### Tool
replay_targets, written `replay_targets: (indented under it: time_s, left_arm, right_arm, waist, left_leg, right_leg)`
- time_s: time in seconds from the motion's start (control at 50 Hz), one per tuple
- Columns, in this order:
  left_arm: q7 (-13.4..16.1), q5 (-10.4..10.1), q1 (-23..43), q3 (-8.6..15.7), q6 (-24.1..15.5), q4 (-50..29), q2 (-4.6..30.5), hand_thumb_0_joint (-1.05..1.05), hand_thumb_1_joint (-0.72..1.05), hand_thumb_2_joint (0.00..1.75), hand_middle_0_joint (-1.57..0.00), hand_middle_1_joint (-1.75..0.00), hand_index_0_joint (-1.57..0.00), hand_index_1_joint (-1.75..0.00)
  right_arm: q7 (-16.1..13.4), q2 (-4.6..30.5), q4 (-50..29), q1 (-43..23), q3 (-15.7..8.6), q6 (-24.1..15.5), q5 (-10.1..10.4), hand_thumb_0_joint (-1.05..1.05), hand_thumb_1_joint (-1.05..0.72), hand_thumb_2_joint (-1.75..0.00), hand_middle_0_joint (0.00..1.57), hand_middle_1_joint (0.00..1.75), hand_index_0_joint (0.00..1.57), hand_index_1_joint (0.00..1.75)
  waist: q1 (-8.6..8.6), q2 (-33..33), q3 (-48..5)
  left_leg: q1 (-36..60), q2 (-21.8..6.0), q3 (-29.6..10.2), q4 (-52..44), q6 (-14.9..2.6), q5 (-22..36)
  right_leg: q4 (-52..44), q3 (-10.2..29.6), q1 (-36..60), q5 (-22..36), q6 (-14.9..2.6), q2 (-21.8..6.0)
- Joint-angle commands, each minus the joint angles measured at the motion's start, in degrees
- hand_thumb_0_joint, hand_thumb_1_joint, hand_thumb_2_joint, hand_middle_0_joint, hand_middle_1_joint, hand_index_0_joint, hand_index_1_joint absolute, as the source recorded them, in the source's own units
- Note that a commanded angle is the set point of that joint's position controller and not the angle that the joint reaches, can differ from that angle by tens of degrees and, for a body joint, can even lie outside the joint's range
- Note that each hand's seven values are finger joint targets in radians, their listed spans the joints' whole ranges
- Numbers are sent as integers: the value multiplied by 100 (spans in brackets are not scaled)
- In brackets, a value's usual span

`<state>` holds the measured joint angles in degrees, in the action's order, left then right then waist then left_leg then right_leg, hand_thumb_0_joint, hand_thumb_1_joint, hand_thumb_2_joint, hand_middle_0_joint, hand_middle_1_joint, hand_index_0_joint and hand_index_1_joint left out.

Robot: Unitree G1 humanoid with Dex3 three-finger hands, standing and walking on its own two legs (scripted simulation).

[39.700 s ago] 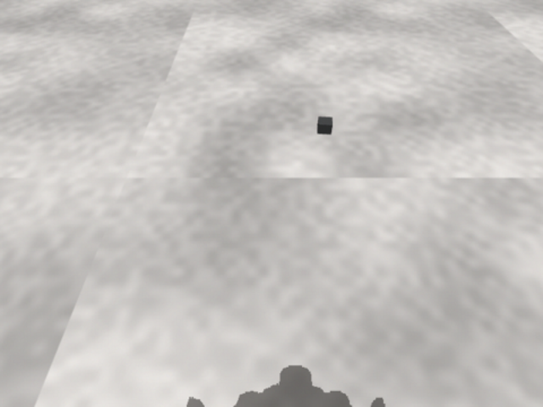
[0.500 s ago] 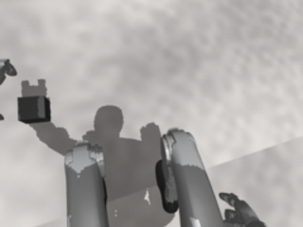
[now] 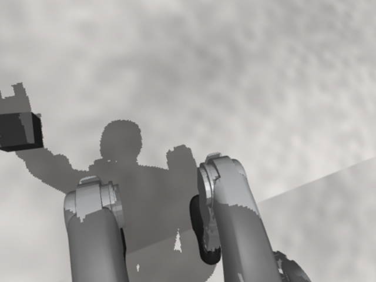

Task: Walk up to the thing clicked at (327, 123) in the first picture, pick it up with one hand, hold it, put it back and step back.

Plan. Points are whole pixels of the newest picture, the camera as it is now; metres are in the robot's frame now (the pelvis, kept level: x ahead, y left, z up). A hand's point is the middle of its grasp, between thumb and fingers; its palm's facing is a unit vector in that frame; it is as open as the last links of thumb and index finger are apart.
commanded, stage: home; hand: left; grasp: from above
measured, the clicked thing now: (19, 132) +0.45 +0.35 -0.31
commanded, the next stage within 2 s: none
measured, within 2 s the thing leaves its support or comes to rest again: neither
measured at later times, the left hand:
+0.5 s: hand out of the picture +0.29 +0.28 +0.08, palm faces -0.07 -0.85 -0.53, open 7.5 cm
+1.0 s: hand out of the picture +0.24 +0.20 +0.29, palm faces +0.21 -0.95 -0.22, open 7.4 cm
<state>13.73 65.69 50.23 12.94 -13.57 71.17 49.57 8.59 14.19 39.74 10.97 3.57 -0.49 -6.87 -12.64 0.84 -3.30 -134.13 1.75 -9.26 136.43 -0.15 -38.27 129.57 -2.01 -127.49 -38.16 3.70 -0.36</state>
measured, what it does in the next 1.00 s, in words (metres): rises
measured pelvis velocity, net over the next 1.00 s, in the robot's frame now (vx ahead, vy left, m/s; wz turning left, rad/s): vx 0.07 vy -0.01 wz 0.15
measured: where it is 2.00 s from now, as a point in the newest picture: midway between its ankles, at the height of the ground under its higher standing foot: (163, 255)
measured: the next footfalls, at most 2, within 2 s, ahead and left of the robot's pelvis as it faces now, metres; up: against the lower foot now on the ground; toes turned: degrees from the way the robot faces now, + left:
none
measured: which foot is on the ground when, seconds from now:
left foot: down 0.00-1.00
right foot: down 0.00-1.00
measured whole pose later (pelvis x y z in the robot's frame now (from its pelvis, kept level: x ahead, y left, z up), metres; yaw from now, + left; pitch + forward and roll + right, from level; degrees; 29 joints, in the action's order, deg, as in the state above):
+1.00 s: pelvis +0.07 -0.01 +0.35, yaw +9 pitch +15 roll -3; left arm 3.6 -4.0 -21.7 4.1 24.6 -1.0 13.2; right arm -9.9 12.2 30.3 17.6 2.9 -9.3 1.9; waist -4.2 3.2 -10.4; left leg -50.3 -2.7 -4.9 65.1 1.7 -29.7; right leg 60.7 -3.0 -47.2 -28.2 1.5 -0.6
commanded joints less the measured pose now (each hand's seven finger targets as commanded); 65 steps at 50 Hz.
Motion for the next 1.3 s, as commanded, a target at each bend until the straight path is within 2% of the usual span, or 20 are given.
replay_targets:
  time_s: [0.0, 0.02, 0.06, 0.12, 0.16, 0.2, 0.26, 0.3, 0.38, 0.46, 0.52, 0.64, 0.68, 0.72, 0.8, 0.84, 0.94, 1.04, 1.18, 1.28]
  left_arm:
    - [-619, -1361, 360, 125, 487, -2111, 1330, 0, 45, 90, -21, -45, -20, -46]
    - [-802, -1688, 71, 68, 585, -2563, 1064, 0, 52, 90, -21, -42, -20, -43]
    - [-1080, -2257, -233, 249, 746, -3422, 1045, 0, 62, 89, -20, -38, -20, -39]
    - [-1422, -2930, -1050, 107, 947, -4005, 452, 0, 80, 88, -20, -32, -20, -32]
    - [-1487, -3355, -1324, 190, 1026, -4560, 300, 0, 90, 90, -20, -30, -20, -30]
    - [-1520, -3648, -1663, 187, 1129, -4763, 125, 0, 90, 90, -20, -30, -20, -30]
    - [-1518, -4125, -2235, -55, 1300, -5062, -515, 0, 90, 90, -20, -30, -20, -30]
    - [-1475, -4407, -2352, -9, 1458, -5507, -537, 0, 90, 90, -20, -30, -20, -30]
    - [-1399, -4991, -3175, -184, 1842, -5884, -1086, 0, 90, 90, -20, -30, -20, -30]
    - [-1258, -5606, -3767, -131, 2238, -6437, -1345, 0, 90, 90, -20, -30, -20, -30]
    - [-1158, -5913, -4042, -276, 2503, -6859, -1643, 0, 90, 90, -20, -30, -20, -30]
    - [-949, -6485, -4967, -198, 3027, -7304, -2101, 0, 90, 90, -20, -30, -20, -30]
    - [-925, -6632, -5387, -343, 3178, -7301, -2370, 0, 90, 90, -20, -30, -20, -30]
    - [-916, -6778, -5639, -300, 3279, -7436, -2494, 0, 90, 90, -20, -30, -20, -30]
    - [-942, -6908, -6232, -467, 3424, -7675, -2796, 0, 90, 90, -20, -30, -20, -30]
    - [-949, -6957, -6536, -392, 3484, -7895, -2800, 0, 90, 90, -20, -30, -20, -30]
    - [-990, -6948, -7261, -663, 3615, -8415, -3068, 0, 90, 90, -20, -30, -20, -30]
    - [-1051, -6906, -7725, -726, 3721, -8748, -3151, 0, 90, 90, -20, -30, -20, -30]
    - [-1197, -6858, -7765, -779, 3771, -8864, -3167, 0, 90, 90, -20, -30, -20, -30]
    - [-1275, -6824, -7633, -748, 3711, -8866, -3135, 0, 90, 90, -20, -30, -20, -30]
  right_arm:
    - [-111, 1710, -298, 1103, -736, 78, 296, 0, -90, -90, 20, 30, 20, 30]
    - [-138, 1659, -360, 1045, -750, 100, 350, 0, -90, -90, 20, 30, 20, 30]
    - [-229, 1612, -452, 901, -775, 145, 455, 0, -90, -90, 20, 30, 20, 30]
    - [-333, 1463, -601, 642, -764, 174, 550, 0, -90, -90, 20, 30, 20, 30]
    - [-413, 1349, -720, 534, -781, 164, 609, 0, -90, -90, 20, 30, 20, 30]
    - [-470, 1303, -846, 375, -789, 148, 657, 0, -90, -90, 20, 30, 20, 30]
    - [-562, 1204, -975, 194, -813, 67, 714, 0, -90, -90, 20, 30, 20, 30]
    - [-635, 1208, -1090, 56, -828, -6, 753, 0, -90, -90, 20, 30, 20, 30]
    - [-767, 1107, -1283, -181, -807, -149, 821, 0, -90, -90, 20, 30, 20, 30]
    - [-919, 1005, -1459, -357, -734, -266, 875, 0, -90, -90, 20, 30, 20, 30]
    - [-1062, 897, -1527, -399, -671, -392, 894, 0, -90, -90, 20, 30, 20, 30]
    - [-1358, 693, -1589, -189, -492, -612, 942, 0, -90, -90, 20, 30, 20, 30]
    - [-1486, 631, -1588, -124, -422, -712, 954, 0, -90, -90, 20, 30, 20, 30]
    - [-1608, 605, -1584, -20, -395, -815, 942, 0, -90, -90, 20, 30, 20, 30]
    - [-1790, 523, -1604, 128, -357, -1000, 901, 0, -90, -90, 20, 30, 20, 30]
    - [-1847, 519, -1673, 222, -364, -1072, 895, 0, -90, -90, 20, 30, 20, 30]
    - [-1951, 411, -1819, 316, -371, -1232, 853, 0, -90, -90, 20, 30, 20, 30]
    - [-2007, 403, -1890, 282, -406, -1366, 816, 0, -90, -90, 20, 30, 20, 30]
    - [-2005, 487, -1882, 192, -458, -1545, 759, 0, -90, -90, 20, 30, 20, 30]
    - [-1982, 526, -1830, 176, -494, -1640, 718, 0, -90, -90, 20, 30, 20, 30]
  waist:
    - [484, 2018, -4894]
    - [501, 1864, -4812]
    - [608, 1781, -4905]
    - [616, 1377, -4283]
    - [725, 1323, -4372]
    - [721, 1179, -4196]
    - [736, 1075, -3808]
    - [780, 1155, -3864]
    - [756, 962, -3554]
    - [770, 866, -3286]
    - [709, 946, -3170]
    - [792, 718, -2953]
    - [771, 556, -2691]
    - [809, 546, -2561]
    - [794, 537, -2177]
    - [893, 500, -2069]
    - [932, 411, -1647]
    - [966, 186, -1141]
    - [968, 6, -813]
    - [970, 149, -926]
  left_leg:
    - [4671, -82, 452, -2396, -84, 1524]
    - [4641, -82, 445, -2533, -101, 1469]
    - [4758, -85, 334, -2756, -97, 1472]
    - [4712, -126, 296, -3043, -120, 1475]
    - [4954, -172, 326, -3333, -133, 1355]
    - [5029, -209, 329, -3582, -141, 1155]
    - [5275, -248, 359, -4052, -124, 838]
    - [5626, -268, 334, -4377, -110, 663]
    - [6067, -275, 306, -4932, -80, 518]
    - [6537, -280, 286, -5485, -80, 374]
    - [6931, -272, 378, -5809, -69, 438]
    - [7773, -257, 343, -6568, -50, 965]
    - [7967, -257, 375, -6813, -48, 1148]
    - [8236, -265, 416, -7039, -39, 1397]
    - [8762, -273, 434, -7546, -11, 1805]
    - [9027, -250, 498, -7779, -7, 2016]
    - [9481, -191, 648, -8278, -21, 2215]
    - [9672, -175, 656, -8624, -44, 2082]
    - [9847, -168, 711, -8797, -60, 2086]
    - [9964, -151, 741, -8790, -44, 2161]
  right_leg:
    - [-1602, -531, 2349, 1531, -533, 143]
    - [-1764, -509, 2467, 1517, -531, 156]
    - [-1908, -458, 2660, 1548, -537, 151]
    - [-2299, -390, 2799, 1498, -554, 150]
    - [-2586, -328, 3160, 1455, -542, 124]
    - [-2823, -308, 3420, 1338, -535, 115]
    - [-3267, -281, 3660, 1086, -542, 88]
    - [-3536, -266, 3927, 950, -537, 74]
    - [-4086, -202, 4395, 811, -520, 65]
    - [-4674, -125, 4961, 702, -495, 55]
    - [-5112, -40, 5399, 744, -491, 59]
    - [-5973, 2, 6648, 1233, -467, 74]
    - [-6290, -1, 7017, 1385, -462, 86]
    - [-6572, 3, 7376, 1590, -461, 91]
    - [-7067, -61, 7986, 1935, -432, 123]
    - [-7328, -80, 8303, 2087, -431, 138]
    - [-7972, -123, 8933, 2268, -403, 177]
    - [-8371, -184, 9133, 2103, -371, 196]
    - [-8515, -254, 9221, 2056, -331, 177]
    - [-8453, -223, 9259, 2162, -323, 153]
